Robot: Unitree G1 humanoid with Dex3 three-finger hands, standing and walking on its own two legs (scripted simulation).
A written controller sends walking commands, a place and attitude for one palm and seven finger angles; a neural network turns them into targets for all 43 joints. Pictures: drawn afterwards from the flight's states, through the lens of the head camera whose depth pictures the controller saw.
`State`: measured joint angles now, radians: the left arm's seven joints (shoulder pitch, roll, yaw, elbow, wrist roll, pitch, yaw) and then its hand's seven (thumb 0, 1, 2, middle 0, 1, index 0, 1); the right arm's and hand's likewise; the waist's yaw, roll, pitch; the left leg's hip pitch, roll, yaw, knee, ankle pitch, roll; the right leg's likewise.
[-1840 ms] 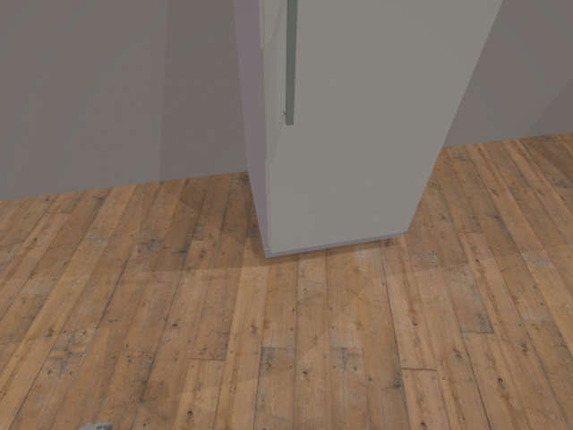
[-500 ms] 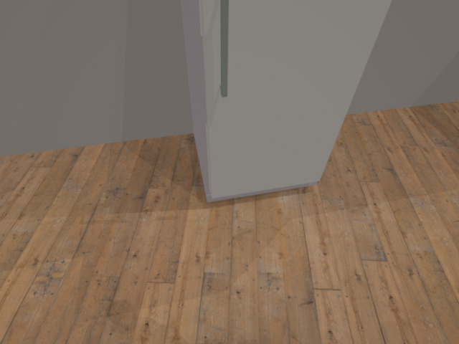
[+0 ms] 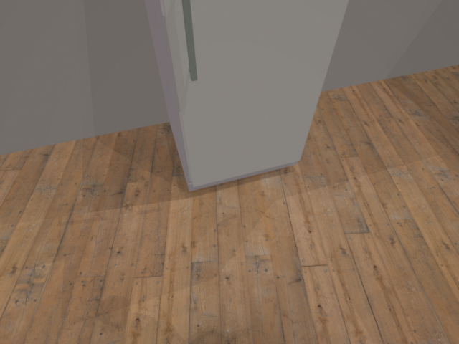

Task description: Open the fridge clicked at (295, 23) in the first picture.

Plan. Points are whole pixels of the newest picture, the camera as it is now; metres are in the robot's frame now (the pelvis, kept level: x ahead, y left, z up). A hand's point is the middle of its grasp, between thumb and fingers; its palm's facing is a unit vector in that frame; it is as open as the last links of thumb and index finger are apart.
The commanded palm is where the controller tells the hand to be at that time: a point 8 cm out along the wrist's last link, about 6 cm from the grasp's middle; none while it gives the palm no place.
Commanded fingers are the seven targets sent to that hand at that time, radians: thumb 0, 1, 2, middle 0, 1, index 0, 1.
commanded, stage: walk to a spot facing it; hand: left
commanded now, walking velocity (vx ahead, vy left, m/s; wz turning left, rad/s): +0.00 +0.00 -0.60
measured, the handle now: (187, 26) +0.88 +0.19 +0.13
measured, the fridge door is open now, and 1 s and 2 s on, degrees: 0 0 0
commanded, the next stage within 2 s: turn to face it in 1.84 s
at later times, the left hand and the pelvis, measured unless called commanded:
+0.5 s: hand out of the picture +0.07 +0.21 -0.16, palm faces -0.17 -0.95 -0.24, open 7.3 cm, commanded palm none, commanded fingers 0.00 0.90 0.90 -0.20 -0.30 -0.20 -0.30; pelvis -0.02 +0.02 +0.01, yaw -15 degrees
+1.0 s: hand (181, 316) +0.19 +0.12 -0.15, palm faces -0.61 -0.77 -0.19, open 7.3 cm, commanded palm none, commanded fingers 0.00 0.90 0.90 -0.20 -0.30 -0.20 -0.30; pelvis -0.01 +0.02 +0.01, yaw -36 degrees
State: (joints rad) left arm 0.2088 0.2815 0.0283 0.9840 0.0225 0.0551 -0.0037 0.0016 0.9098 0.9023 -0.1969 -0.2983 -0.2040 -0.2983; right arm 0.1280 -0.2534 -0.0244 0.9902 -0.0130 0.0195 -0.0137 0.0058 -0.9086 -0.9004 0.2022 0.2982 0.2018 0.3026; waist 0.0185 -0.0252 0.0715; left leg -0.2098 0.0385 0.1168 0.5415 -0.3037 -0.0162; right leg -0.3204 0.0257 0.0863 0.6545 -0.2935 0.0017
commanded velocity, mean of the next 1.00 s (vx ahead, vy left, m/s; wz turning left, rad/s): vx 0.10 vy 0.00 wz -0.60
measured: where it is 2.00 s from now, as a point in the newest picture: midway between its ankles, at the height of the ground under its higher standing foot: outside the picture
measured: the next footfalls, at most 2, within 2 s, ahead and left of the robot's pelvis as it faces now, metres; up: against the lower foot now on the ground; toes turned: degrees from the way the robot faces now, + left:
left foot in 0.56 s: +0.03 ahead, +0.14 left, +0.00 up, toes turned -19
right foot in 1.04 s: -0.05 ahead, -0.13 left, +0.00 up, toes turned -44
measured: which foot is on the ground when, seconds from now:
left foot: down 0.00-0.08, up 0.10-0.54, down 0.56-1.00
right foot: down 0.00-0.56, up 0.58-1.00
